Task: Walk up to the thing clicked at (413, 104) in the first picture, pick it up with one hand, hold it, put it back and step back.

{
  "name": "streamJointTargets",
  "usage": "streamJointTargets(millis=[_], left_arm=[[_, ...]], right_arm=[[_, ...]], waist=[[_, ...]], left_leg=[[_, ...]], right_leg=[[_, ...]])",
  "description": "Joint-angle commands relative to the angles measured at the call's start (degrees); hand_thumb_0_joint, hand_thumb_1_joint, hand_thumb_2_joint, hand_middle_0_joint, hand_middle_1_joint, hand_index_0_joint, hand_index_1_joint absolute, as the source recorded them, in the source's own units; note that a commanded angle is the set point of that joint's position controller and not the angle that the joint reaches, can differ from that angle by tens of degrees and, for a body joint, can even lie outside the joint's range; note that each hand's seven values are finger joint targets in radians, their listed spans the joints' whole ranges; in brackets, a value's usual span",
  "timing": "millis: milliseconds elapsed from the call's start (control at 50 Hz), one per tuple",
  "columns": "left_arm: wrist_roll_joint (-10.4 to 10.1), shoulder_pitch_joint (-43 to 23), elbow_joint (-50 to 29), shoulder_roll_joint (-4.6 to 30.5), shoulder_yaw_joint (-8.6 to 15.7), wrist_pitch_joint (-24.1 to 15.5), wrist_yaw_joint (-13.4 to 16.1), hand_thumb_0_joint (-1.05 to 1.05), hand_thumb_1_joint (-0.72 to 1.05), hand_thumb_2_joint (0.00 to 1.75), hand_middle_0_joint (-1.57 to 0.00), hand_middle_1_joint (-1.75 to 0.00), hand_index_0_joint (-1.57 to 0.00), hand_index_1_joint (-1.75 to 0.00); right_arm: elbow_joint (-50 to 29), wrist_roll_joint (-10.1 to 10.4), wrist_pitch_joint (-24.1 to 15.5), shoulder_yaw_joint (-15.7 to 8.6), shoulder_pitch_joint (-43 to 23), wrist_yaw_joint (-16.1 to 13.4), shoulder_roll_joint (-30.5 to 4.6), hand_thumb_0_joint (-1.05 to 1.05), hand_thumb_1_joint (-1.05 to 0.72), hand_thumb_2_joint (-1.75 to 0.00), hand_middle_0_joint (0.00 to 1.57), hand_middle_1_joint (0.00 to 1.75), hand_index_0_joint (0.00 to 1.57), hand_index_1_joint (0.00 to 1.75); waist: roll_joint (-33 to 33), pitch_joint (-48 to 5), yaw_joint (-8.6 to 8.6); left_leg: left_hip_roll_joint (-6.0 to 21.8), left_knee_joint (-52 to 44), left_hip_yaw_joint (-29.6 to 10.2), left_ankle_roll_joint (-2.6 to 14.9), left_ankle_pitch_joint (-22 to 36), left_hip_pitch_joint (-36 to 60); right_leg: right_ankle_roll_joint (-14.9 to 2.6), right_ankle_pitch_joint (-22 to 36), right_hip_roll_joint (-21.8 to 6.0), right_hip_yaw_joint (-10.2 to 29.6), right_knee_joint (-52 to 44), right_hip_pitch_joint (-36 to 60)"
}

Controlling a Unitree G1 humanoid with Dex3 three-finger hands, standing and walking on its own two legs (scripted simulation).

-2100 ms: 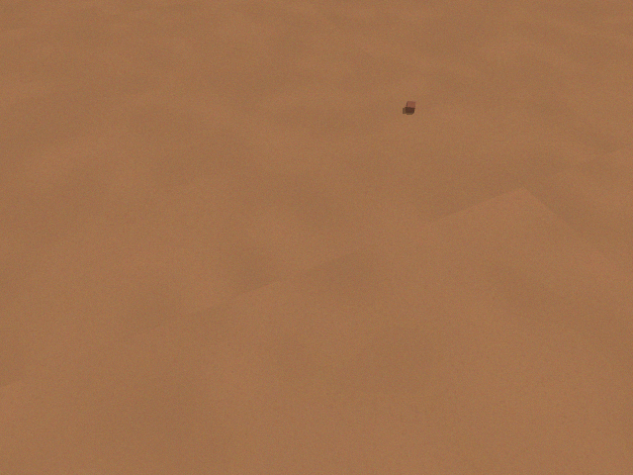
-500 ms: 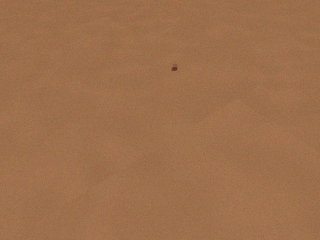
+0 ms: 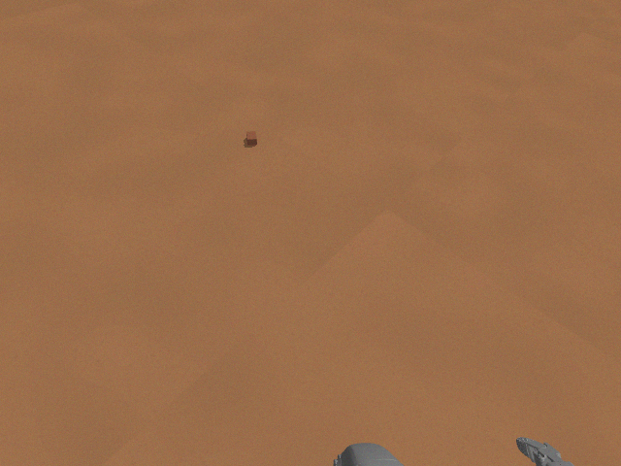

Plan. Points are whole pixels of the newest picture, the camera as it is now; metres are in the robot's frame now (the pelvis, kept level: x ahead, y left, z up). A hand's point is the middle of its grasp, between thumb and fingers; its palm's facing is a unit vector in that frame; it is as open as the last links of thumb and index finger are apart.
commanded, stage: walk up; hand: left
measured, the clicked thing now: (251, 138) +1.63 +0.20 -0.75
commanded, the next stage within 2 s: none
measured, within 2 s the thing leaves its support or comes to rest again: neither
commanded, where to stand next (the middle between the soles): +1.20 -0.06 m, yaw -3 degrees
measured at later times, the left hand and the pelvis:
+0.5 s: hand (185, 291) +0.39 +0.20 -0.11, palm faces -0.07 -0.92 -0.38, open 7.4 cm; pelvis +0.28 -0.05 +0.00, yaw -5 degrees
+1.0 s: hand (174, 208) +0.61 +0.27 -0.15, palm faces -0.12 -0.93 -0.33, open 7.4 cm; pelvis +0.53 +0.00 +0.00, yaw -4 degrees
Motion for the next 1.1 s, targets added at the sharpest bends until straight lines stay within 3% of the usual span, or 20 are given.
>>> streamJointTargets(millis=[0, 60, 200, 220, 260, 280, 300, 320, 400, 440, 580, 680, 740, 760, 780, 800, 820, 900, 1020, 1080], left_arm=[[-0.72, 1.01, -4.77, 9.15, 3.50, -0.84, -1.03, 0.00, 0.90, 0.90, -0.20, -0.30, -0.20, -0.30], [-0.31, -4.04, -7.37, 8.18, 3.14, -0.37, -2.37, 0.00, 0.90, 0.90, -0.20, -0.30, -0.20, -0.30], [0.50, -11.37, -7.41, 7.75, 3.77, -0.25, -3.01, 0.00, 0.90, 0.90, -0.20, -0.30, -0.20, -0.30], [0.50, -8.79, -6.57, 8.11, 4.20, -0.27, -2.70, 0.00, 0.90, 0.90, -0.20, -0.30, -0.20, -0.30], [0.69, 2.73, -3.11, 11.74, 5.93, -0.87, -1.44, 0.00, 0.90, 0.90, -0.20, -0.30, -0.20, -0.30], [1.05, 9.83, -1.97, 15.86, 7.72, -1.15, -0.51, 0.00, 0.90, 0.90, -0.20, -0.30, -0.20, -0.30], [0.98, 10.01, -3.61, 19.85, 8.35, -1.49, 0.08, 0.00, 0.90, 0.90, -0.20, -0.30, -0.20, -0.30], [-0.49, 7.34, -3.90, 19.94, 8.39, -1.31, 0.32, 0.00, 0.90, 0.90, -0.20, -0.30, -0.20, -0.30], [-1.01, 0.26, -5.62, 13.09, 5.85, -2.21, 1.48, 0.00, 0.90, 0.90, -0.20, -0.30, -0.20, -0.30], [-0.84, -1.07, -5.75, 11.65, 5.39, -2.74, 1.35, 0.00, 0.90, 0.90, -0.20, -0.30, -0.20, -0.30], [0.68, -0.07, -7.74, 13.30, 6.13, -4.12, 1.16, 0.00, 0.90, 0.90, -0.20, -0.30, -0.20, -0.30], [0.72, 1.51, -6.59, 13.59, 5.82, -3.67, 1.13, 0.00, 0.90, 0.90, -0.20, -0.30, -0.20, -0.30], [0.85, 0.76, -7.26, 13.09, 5.38, -3.01, 1.40, 0.00, 0.90, 0.90, -0.20, -0.30, -0.20, -0.30], [0.55, 3.33, -7.15, 10.07, 4.25, -2.72, 1.55, 0.00, 0.90, 0.90, -0.20, -0.30, -0.20, -0.30], [-0.02, 7.22, -7.02, 5.34, 2.74, -2.35, 1.49, 0.00, 0.90, 0.90, -0.20, -0.30, -0.20, -0.30], [-0.61, 9.30, -6.96, 7.14, 3.00, -2.07, 1.97, 0.00, 0.90, 0.90, -0.20, -0.30, -0.20, -0.30], [-0.02, 6.82, -6.10, 11.75, 3.56, -1.74, 2.66, 0.00, 0.90, 0.90, -0.20, -0.30, -0.20, -0.30], [-0.84, 6.34, -3.58, 10.71, 3.48, -1.50, 1.26, 0.00, 0.90, 0.90, -0.20, -0.30, -0.20, -0.30], [0.30, 0.54, -5.35, 8.81, 3.57, -0.45, -0.67, 0.00, 0.90, 0.90, -0.20, -0.30, -0.20, -0.30], [0.73, -4.18, -6.27, 8.22, 3.92, -0.65, -1.23, 0.00, 0.90, 0.90, -0.20, -0.30, -0.20, -0.30]], right_arm=[[-2.79, 1.15, -2.01, -3.59, 4.06, -1.40, -15.51, 0.00, -0.90, -0.90, 0.20, 0.30, 0.20, 0.30], [-4.08, 0.79, -2.10, -3.46, 1.98, -1.34, -16.52, 0.00, -0.90, -0.90, 0.20, 0.30, 0.20, 0.30], [-3.01, 0.74, -0.31, -3.70, 5.00, -1.34, -17.43, 0.00, -0.90, -0.90, 0.20, 0.30, 0.20, 0.30], [-3.39, 0.85, -0.13, -3.85, 4.30, -1.55, -17.91, 0.00, -0.90, -0.90, 0.20, 0.30, 0.20, 0.30], [-3.75, 0.33, 0.17, -2.65, 5.48, -1.61, -15.14, 0.00, -0.90, -0.90, 0.20, 0.30, 0.20, 0.30], [-3.98, 0.58, 0.18, -1.31, 9.58, -1.43, -11.50, 0.00, -0.90, -0.90, 0.20, 0.30, 0.20, 0.30], [-4.52, 1.21, 0.34, -0.54, 12.65, -1.31, -10.06, 0.00, -0.90, -0.90, 0.20, 0.30, 0.20, 0.30], [-3.25, 1.25, 0.74, -1.85, 9.62, -1.92, -16.17, 0.00, -0.90, -0.90, 0.20, 0.30, 0.20, 0.30], [-1.52, 2.10, 1.28, -0.96, 6.65, -1.55, -12.56, 0.00, -0.90, -0.90, 0.20, 0.30, 0.20, 0.30], [-0.97, 1.26, 2.05, -1.30, 8.35, -0.95, -12.37, 0.00, -0.90, -0.90, 0.20, 0.30, 0.20, 0.30], [-4.16, 0.01, 2.60, -2.39, -2.04, 1.41, -12.25, 0.00, -0.90, -0.90, 0.20, 0.30, 0.20, 0.30], [-4.50, -0.14, 1.14, -2.52, -5.37, 2.17, -11.13, 0.00, -0.90, -0.90, 0.20, 0.30, 0.20, 0.30], [-1.06, -0.48, 0.71, -4.03, 5.29, 1.31, -13.98, 0.00, -0.90, -0.90, 0.20, 0.30, 0.20, 0.30], [1.13, -1.30, 0.34, -5.07, 12.97, 0.53, -16.78, 0.00, -0.90, -0.90, 0.20, 0.30, 0.20, 0.30], [0.90, -2.00, 0.10, -6.24, 16.07, -0.28, -20.18, 0.00, -0.90, -0.90, 0.20, 0.30, 0.20, 0.30], [-1.33, -0.88, -0.11, -6.24, 13.58, -0.71, -22.28, 0.00, -0.90, -0.90, 0.20, 0.30, 0.20, 0.30], [-1.79, 0.93, 0.07, -6.45, 11.67, -0.60, -22.26, 0.00, -0.90, -0.90, 0.20, 0.30, 0.20, 0.30], [-3.29, 1.77, -0.29, -2.95, 4.28, -1.43, -15.01, 0.00, -0.90, -0.90, 0.20, 0.30, 0.20, 0.30], [-4.38, 1.17, -0.95, -3.13, 4.68, -1.27, -15.83, 0.00, -0.90, -0.90, 0.20, 0.30, 0.20, 0.30], [-4.16, 1.12, -0.79, -3.05, 5.71, -1.02, -16.20, 0.00, -0.90, -0.90, 0.20, 0.30, 0.20, 0.30]], waist=[[9.44, -1.65, 0.52], [10.66, 1.37, 0.81], [7.95, -1.67, -1.36], [7.24, -3.02, 0.57], [-1.83, -11.22, 6.82], [-11.86, -15.91, 9.12], [-16.38, -16.27, 7.76], [-10.53, -14.02, 8.41], [-3.08, -3.75, 2.85], [-4.04, -1.81, 1.17], [-2.47, 2.71, 2.93], [-3.71, 0.44, 3.32], [3.59, -5.46, -2.51], [11.24, -10.65, -5.37], [22.76, -13.21, -5.57], [20.03, -12.66, -3.93], [15.99, -11.69, -3.87], [9.31, -1.47, 0.85], [11.60, 1.06, 0.10], [10.75, 2.42, -0.78]], left_leg=[[12.61, -16.61, -11.82, 9.10, 13.67, 7.95], [12.71, -18.60, -7.61, 11.18, 14.74, 7.90], [11.42, -13.35, -3.65, 8.05, 10.25, 9.62], [12.30, -10.09, -4.27, 7.44, 12.71, 9.36], [6.60, 12.04, -0.29, 4.78, 16.92, 4.87], [1.36, 26.14, 0.26, 3.31, 5.55, -4.68], [-4.72, 37.10, -2.39, 0.70, -15.12, -19.40], [-2.05, 40.88, -7.77, 0.48, -15.91, -22.13], [1.67, 36.21, -12.58, 1.84, -3.89, -15.08], [1.67, 32.86, -11.65, 0.96, -0.33, -12.45], [3.38, 14.40, -10.61, -2.21, 5.65, -18.08], [2.33, 3.47, -7.91, 0.25, 9.18, -7.70], [-0.44, -0.81, -6.27, 2.28, 5.69, 9.67], [0.15, -2.11, -8.51, 4.65, 1.47, 20.27], [11.22, -5.77, -25.51, 7.51, -7.00, 28.42], [20.09, -13.48, -45.92, 12.38, -10.43, 30.34], [22.11, -13.59, -47.91, 15.81, -8.50, 27.58], [11.13, -14.78, -18.92, 8.17, 11.27, 7.38], [11.04, -18.67, -14.25, 12.29, 6.15, 7.30], [9.93, -18.14, -12.47, 11.57, 5.40, 5.66]], right_leg=[[1.74, 5.09, -4.41, 2.66, -5.33, -9.32], [2.63, 7.47, -5.23, -1.12, -17.29, -11.69], [0.15, 17.30, -2.97, -7.31, -34.43, 1.68], [-0.30, 17.18, -2.74, -7.10, -34.76, 5.80], [-1.84, 11.91, -0.20, -7.36, -37.22, 24.16], [-2.66, -1.47, -6.96, 5.35, -39.69, 34.51], [-9.80, -1.54, -21.83, 32.95, -46.67, 43.01], [-13.55, -1.44, -23.79, 39.19, -49.34, 39.80], [-6.87, 22.41, -13.75, 12.29, -48.62, 18.35], [-6.23, 20.62, -11.08, 6.84, -51.06, 12.12], [-8.49, 0.66, -13.04, 3.92, -57.62, 11.05], [-7.66, 10.12, -13.21, 0.67, -50.98, 12.22], [-5.79, 18.39, -11.42, -0.95, -35.45, 9.24], [-3.54, 20.16, -6.92, -4.79, -20.09, 4.71], [-0.97, 0.47, -0.22, -6.33, -5.67, -7.23], [-0.28, -10.48, 4.95, -3.83, 0.50, -16.37], [-1.17, -10.19, 0.26, 0.91, 5.30, -17.54], [0.25, 1.68, -4.24, 2.83, -2.60, -7.20], [3.28, 6.74, -6.97, -2.56, -17.94, -9.77], [2.71, 11.25, -6.88, -4.26, -25.73, -6.87]])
